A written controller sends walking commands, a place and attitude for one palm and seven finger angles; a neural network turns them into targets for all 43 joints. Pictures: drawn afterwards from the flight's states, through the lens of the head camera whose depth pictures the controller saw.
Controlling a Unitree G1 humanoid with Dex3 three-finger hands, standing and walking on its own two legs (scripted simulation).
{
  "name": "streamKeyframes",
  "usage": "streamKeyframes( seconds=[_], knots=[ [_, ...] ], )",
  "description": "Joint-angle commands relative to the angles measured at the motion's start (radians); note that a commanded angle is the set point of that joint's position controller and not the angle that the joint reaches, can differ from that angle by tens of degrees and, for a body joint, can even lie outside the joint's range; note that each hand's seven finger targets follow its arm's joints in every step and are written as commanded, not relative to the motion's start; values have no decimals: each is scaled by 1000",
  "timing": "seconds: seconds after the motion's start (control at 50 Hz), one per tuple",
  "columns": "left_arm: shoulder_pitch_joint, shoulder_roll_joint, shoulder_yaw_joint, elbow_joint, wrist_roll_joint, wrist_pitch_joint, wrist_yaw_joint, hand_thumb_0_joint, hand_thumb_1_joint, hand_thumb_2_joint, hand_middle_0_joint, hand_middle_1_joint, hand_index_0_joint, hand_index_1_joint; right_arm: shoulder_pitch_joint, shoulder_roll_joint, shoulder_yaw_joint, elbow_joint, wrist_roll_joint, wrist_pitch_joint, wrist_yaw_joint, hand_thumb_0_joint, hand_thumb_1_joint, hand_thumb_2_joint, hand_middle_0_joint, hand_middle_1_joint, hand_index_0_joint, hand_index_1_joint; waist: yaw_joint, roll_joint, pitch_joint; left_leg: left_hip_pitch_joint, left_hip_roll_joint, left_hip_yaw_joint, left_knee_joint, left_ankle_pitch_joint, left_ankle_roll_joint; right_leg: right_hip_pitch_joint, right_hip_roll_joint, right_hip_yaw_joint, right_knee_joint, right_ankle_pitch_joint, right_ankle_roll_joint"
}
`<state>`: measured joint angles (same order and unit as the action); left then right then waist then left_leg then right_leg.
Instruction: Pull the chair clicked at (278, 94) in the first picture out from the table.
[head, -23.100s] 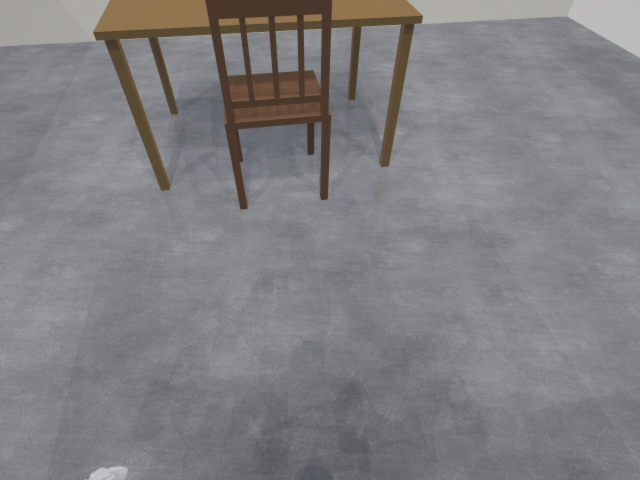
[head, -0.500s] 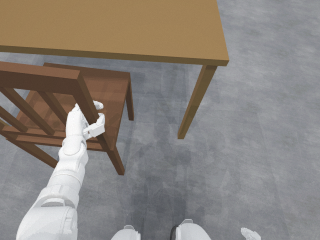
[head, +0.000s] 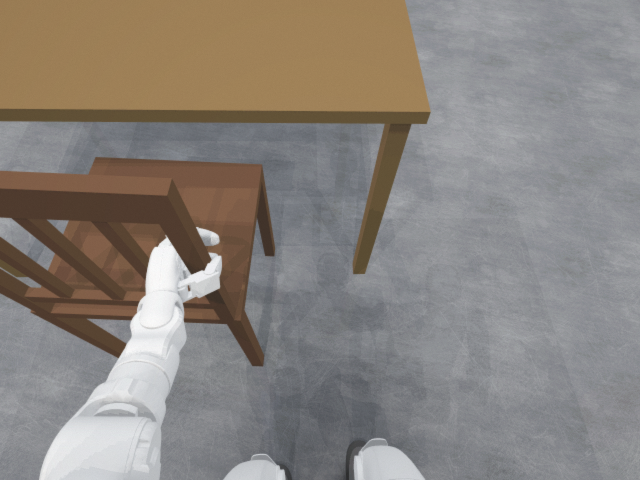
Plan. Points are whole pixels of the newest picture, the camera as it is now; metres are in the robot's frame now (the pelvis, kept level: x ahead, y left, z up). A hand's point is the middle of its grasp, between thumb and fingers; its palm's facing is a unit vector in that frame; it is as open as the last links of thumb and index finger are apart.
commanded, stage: step backward, pulling the chair out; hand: left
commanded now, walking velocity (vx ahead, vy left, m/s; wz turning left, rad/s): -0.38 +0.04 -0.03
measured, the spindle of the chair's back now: (79, 261) +0.42 +0.36 -0.08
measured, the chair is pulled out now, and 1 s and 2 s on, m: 0.09 0.20 0.26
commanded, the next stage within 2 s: none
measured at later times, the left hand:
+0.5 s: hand (231, 338) +0.29 +0.11 -0.06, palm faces +0.00 -0.99 -0.14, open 5.8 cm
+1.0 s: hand (231, 355) +0.27 +0.11 -0.05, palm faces -0.07 -0.99 -0.14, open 5.9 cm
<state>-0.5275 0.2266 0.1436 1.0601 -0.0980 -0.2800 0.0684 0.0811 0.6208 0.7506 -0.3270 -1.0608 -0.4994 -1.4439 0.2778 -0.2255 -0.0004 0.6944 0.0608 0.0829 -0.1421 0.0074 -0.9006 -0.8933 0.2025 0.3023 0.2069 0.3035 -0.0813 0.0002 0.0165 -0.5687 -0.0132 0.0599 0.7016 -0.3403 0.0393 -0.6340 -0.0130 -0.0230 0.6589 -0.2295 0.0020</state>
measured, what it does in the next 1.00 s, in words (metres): steps on the spot: left foot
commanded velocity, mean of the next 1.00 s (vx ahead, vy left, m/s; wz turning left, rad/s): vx -0.38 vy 0.04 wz -0.04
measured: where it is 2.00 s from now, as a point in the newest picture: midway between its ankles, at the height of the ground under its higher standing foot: outside the picture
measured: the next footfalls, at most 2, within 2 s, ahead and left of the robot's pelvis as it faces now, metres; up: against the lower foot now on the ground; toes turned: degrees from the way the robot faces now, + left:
left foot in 0.92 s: -0.04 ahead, +0.14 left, +0.00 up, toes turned +1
right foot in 1.44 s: -0.04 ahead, -0.11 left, +0.00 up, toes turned -5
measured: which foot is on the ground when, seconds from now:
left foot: down 0.00-0.76, up 0.78-0.90, down 0.92-1.00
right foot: down 0.00-1.00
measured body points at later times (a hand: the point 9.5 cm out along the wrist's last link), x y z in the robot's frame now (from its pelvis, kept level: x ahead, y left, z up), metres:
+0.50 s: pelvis -0.06 +0.00 +0.00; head +0.01 -0.01 +0.44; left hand +0.29 +0.17 -0.04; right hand +0.02 -0.27 -0.13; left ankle +0.00 +0.09 -0.72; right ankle +0.05 -0.12 -0.71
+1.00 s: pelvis -0.09 +0.02 +0.00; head -0.01 +0.01 +0.44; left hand +0.27 +0.16 -0.04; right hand +0.00 -0.27 -0.13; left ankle -0.08 +0.15 -0.72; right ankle +0.03 -0.13 -0.71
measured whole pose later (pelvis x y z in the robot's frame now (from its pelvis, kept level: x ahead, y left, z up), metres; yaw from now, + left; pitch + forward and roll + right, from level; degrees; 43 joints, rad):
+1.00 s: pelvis -0.09 +0.02 +0.00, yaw +1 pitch +3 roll +2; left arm -0.56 0.12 -0.06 1.06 -0.06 -0.20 0.08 0.09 0.59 0.74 -0.28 -1.24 -0.50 -1.44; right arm 0.23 -0.28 -0.01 0.76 0.05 -0.01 -0.15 0.01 -0.90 -0.89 0.20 0.30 0.21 0.30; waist -0.04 -0.03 0.12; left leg -0.41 -0.01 0.04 0.67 -0.30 -0.01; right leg -0.58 -0.10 -0.01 0.64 -0.15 0.03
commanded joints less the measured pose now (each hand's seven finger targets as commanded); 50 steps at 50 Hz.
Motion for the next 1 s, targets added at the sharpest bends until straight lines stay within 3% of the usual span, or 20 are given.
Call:
streamKeyframes(
  seconds=[0.0,0.12,0.2,0.32,0.36,0.4,0.48,0.54,0.6,0.62,0.66,0.72,0.74,0.78,0.84,0.86,0.9,0.92,0.96,0.98],
  knots=[
    [-278,188,-46,-167,67,-28,25,0,900,900,-500,-1450,-500,-1450,89,-169,-55,-66,2,-33,-19,0,-900,-900,200,300,200,300,22,94,-505,196,163,-160,-103,387,-38,307,-140,122,11,446,-30],
    [-316,149,-80,-163,57,-37,28,0,900,900,-500,-1450,-500,-1450,44,-164,-45,-70,8,-64,-22,0,-900,-900,200,300,200,300,39,133,-416,127,189,-175,-164,231,-4,281,-94,97,33,140,-14],
    [-341,142,-95,-163,51,-38,30,0,900,900,-500,-1450,-500,-1450,35,-162,-41,-69,15,-88,-24,0,-900,-900,200,300,200,300,43,84,-362,73,168,-160,-158,62,3,269,-105,129,14,18,-20],
    [-329,138,-119,-130,52,-46,41,0,900,900,-500,-1450,-500,-1450,72,-168,-46,-35,18,-122,-13,0,-900,-900,200,300,200,300,32,-108,-342,188,40,-114,-2,-150,-36,185,-264,324,-296,-162,-84],
    [-339,124,-125,-132,56,-49,43,0,900,900,-500,-1450,-500,-1450,67,-168,-41,-17,13,-131,-10,0,-900,-900,200,300,200,300,28,-87,-358,230,50,-117,-51,-82,-36,215,-258,275,-269,-63,-76],
    [-341,107,-140,-136,55,-56,45,0,900,900,-500,-1450,-500,-1450,49,-173,-34,-19,18,-136,-18,0,-900,-900,200,300,200,300,32,-19,-354,235,102,-145,-150,20,-22,215,-177,171,-175,-9,-35],
    [-366,56,-174,-168,46,-57,45,0,900,900,-500,-1450,-500,-1450,-7,-166,-18,-53,19,-142,-26,0,-900,-900,200,300,200,300,55,146,-295,128,233,-230,-307,-53,34,231,-64,63,58,-147,-12],
    [-339,39,-163,-166,47,-48,35,0,900,900,-500,-1450,-500,-1450,9,-154,-22,-39,2,-141,-26,0,-900,-900,200,300,200,300,59,91,-341,217,263,-216,-221,284,43,262,-61,62,109,32,-7],
    [-335,38,-165,-149,60,-33,29,0,900,900,-500,-1450,-500,-1450,-11,-154,-23,-41,-7,-133,-23,0,-900,-900,200,300,200,300,63,98,-291,104,250,-193,-214,191,28,310,-76,85,110,16,-16],
    [-332,39,-166,-149,61,-28,29,0,900,900,-500,-1450,-500,-1450,-16,-156,-23,-44,-5,-130,-22,0,-900,-900,200,300,200,300,66,108,-263,44,245,-182,-222,77,24,319,-80,95,117,-29,-24],
    [-319,73,-146,-154,57,-24,34,0,900,900,-500,-1450,-500,-1450,-7,-154,-25,-49,0,-134,-21,0,-900,-900,200,300,200,300,70,22,-254,-6,190,-154,-160,-96,9,320,-120,178,46,-75,-47],
    [-292,115,-131,-131,53,-17,40,0,900,900,-500,-1450,-500,-1450,49,-150,-41,-27,0,-139,-7,0,-900,-900,200,300,200,300,55,-208,-297,139,16,-83,138,-222,-59,194,-327,451,-331,-218,-121],
    [-285,121,-126,-124,56,-10,42,0,900,900,-500,-1450,-500,-1450,36,-147,-41,-22,-2,-140,4,0,-900,-900,200,300,200,300,68,-215,-317,123,-6,-99,260,-230,-67,265,-385,484,-378,-150,-154],
    [-301,97,-129,-145,55,6,36,0,900,900,-500,-1450,-500,-1450,8,-152,-34,-22,-3,-145,16,0,-900,-900,200,300,200,300,65,-190,-357,75,10,-162,318,-253,-66,409,-417,439,-299,176,-194],
    [-345,72,-138,-154,58,20,34,0,900,900,-500,-1450,-500,-1450,10,-145,-14,11,-7,-138,9,0,-900,-900,200,300,200,300,35,-134,-368,227,29,-125,20,-156,-69,400,-331,226,-196,406,-105],
    [-340,72,-142,-153,56,25,33,0,900,900,-500,-1450,-500,-1450,14,-150,-15,23,-10,-133,2,0,-900,-900,200,300,200,300,30,-103,-361,271,21,-88,-131,-56,-69,382,-288,182,-166,366,-66],
    [-352,47,-160,-178,51,22,31,0,900,900,-500,-1450,-500,-1450,-5,-184,-31,-3,-10,-128,-12,0,-900,-900,200,300,200,300,58,65,-325,253,163,-198,-277,193,-14,337,-136,56,-45,237,11],
    [-353,29,-165,-181,51,19,30,0,900,900,-500,-1450,-500,-1450,-9,-171,-43,-17,-7,-125,-14,0,-900,-900,200,300,200,300,71,85,-339,251,221,-171,-239,278,6,343,-96,29,8,180,21],
    [-448,-54,-230,-254,52,6,17,0,900,900,-500,-1450,-500,-1450,-37,-137,-28,-56,-15,-121,-11,0,-900,-900,200,300,200,300,57,169,-353,199,251,-166,-267,235,17,351,-67,8,132,38,18],
    [-452,-39,-213,-264,53,3,20,0,900,900,-500,-1450,-500,-1450,-48,-132,-28,-61,-19,-119,-16,0,-900,-900,200,300,200,300,59,189,-343,190,265,-172,-252,296,25,341,-63,15,161,33,15]
  ],
)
